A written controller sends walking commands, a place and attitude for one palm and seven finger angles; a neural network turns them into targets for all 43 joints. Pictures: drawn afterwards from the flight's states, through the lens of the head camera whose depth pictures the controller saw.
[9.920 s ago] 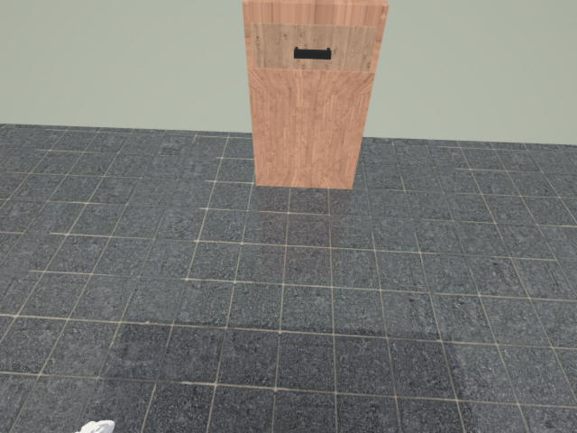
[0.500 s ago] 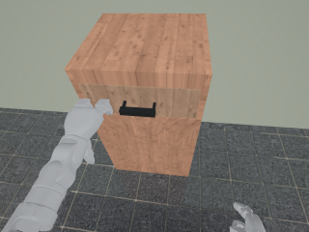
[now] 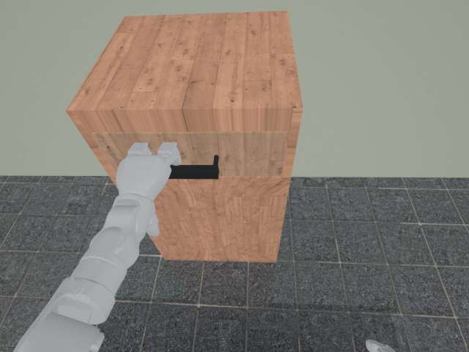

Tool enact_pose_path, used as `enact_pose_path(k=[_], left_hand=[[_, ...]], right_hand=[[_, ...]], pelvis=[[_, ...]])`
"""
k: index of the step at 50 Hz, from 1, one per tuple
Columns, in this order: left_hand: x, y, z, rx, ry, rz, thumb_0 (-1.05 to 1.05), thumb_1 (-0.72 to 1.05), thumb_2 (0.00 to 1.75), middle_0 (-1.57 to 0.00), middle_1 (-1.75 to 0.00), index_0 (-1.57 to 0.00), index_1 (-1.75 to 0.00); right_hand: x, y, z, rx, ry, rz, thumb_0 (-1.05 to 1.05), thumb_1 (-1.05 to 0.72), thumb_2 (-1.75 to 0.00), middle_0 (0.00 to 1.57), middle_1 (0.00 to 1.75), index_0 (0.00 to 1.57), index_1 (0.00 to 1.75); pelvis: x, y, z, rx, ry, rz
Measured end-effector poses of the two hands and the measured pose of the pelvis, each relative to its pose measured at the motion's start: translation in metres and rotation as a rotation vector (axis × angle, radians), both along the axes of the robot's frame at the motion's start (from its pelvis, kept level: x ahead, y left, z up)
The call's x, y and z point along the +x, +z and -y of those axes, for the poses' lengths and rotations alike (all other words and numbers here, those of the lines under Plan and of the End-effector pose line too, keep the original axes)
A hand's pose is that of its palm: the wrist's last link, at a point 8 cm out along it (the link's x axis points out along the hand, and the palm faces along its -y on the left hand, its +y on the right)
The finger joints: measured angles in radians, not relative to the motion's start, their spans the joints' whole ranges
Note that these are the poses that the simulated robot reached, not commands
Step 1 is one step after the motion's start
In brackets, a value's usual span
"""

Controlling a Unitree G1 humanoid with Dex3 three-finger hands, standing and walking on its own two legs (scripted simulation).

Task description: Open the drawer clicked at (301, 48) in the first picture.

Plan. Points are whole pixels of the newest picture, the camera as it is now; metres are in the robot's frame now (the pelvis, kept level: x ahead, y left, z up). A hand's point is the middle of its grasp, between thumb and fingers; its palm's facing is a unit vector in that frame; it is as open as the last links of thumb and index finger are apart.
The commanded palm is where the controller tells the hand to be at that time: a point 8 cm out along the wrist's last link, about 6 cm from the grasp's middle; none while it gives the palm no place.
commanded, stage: move the hooked fingers above the handle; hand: left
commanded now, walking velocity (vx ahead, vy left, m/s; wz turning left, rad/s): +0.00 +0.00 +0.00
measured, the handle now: (191, 165) +0.53 +0.14 -0.05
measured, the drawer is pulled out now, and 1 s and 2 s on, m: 0.00 0.00 0.00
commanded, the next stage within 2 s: lower the fingers behind the handle in 1.36 s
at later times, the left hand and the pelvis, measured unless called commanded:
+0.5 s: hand (177, 177) +0.44 +0.15 +0.01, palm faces -0.02 -0.02 -1.00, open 13.9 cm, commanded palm +0.43 +0.15 +0.06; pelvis +0.00 +0.00 -0.01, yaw +0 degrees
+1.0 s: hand (181, 172) +0.46 +0.15 +0.00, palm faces -0.03 -0.03 -1.00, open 13.9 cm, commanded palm +0.44 +0.15 +0.06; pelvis +0.00 +0.00 -0.01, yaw -1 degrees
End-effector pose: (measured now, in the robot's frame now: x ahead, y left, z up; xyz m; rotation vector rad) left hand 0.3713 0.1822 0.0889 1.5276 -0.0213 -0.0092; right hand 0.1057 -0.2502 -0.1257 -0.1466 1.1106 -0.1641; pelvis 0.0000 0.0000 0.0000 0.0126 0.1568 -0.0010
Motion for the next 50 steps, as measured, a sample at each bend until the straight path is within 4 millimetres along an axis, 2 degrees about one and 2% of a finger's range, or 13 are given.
enact_pose_path(k=[7, 13, 23, 37, 44, 50], left_hand=[[0.018, -0.009, 0.007, 0.021, 0.011, -0.034, 0.00, -0.49, 0.30, -0.32, -1.20, -0.31, -1.20], [0.032, -0.009, 0.014, 0.009, -0.003, -0.025, 0.00, -0.49, 0.30, -0.32, -1.20, -0.31, -1.20], [0.045, -0.022, 0.027, 0.022, -0.005, -0.031, 0.00, -0.49, 0.30, -0.32, -1.20, -0.31, -1.20], [0.081, -0.030, 0.048, 0.016, 0.014, -0.036, 0.00, -0.49, 0.30, -0.32, -1.20, -0.31, -1.20], [0.083, -0.034, 0.040, 0.019, 0.025, -0.043, 0.01, -0.49, 0.30, -0.32, -1.20, -0.31, -1.20], [0.074, -0.037, 0.032, 0.017, 0.010, -0.042, 0.00, -0.49, 0.30, -0.32, -1.20, -0.31, -1.20]], right_hand=[[-0.001, 0.000, -0.001, -0.005, -0.007, 0.001, 0.01, -0.90, -0.90, 0.20, 0.30, 0.20, 0.30], [-0.011, -0.003, 0.003, -0.012, -0.023, -0.022, 0.01, -0.90, -0.90, 0.20, 0.30, 0.20, 0.30], [-0.040, -0.009, 0.010, -0.020, -0.058, -0.097, 0.01, -0.90, -0.90, 0.20, 0.30, 0.20, 0.30], [-0.089, -0.014, 0.012, -0.040, -0.129, -0.187, 0.01, -0.90, -0.90, 0.20, 0.30, 0.20, 0.30], [-0.103, -0.014, 0.009, -0.038, -0.156, -0.215, 0.01, -0.90, -0.90, 0.20, 0.30, 0.20, 0.30], [-0.098, -0.014, 0.006, -0.033, -0.139, -0.219, 0.01, -0.90, -0.90, 0.20, 0.30, 0.20, 0.30]], pelvis=[[0.000, -0.002, 0.002, 0.001, 0.002, -0.016], [0.001, -0.003, 0.002, -0.001, 0.002, -0.039], [0.000, -0.007, 0.002, -0.004, 0.004, -0.069], [-0.005, -0.014, 0.000, -0.007, -0.010, -0.132], [-0.002, -0.014, -0.002, -0.007, -0.025, -0.142], [0.001, -0.013, -0.004, -0.012, -0.015, -0.136]])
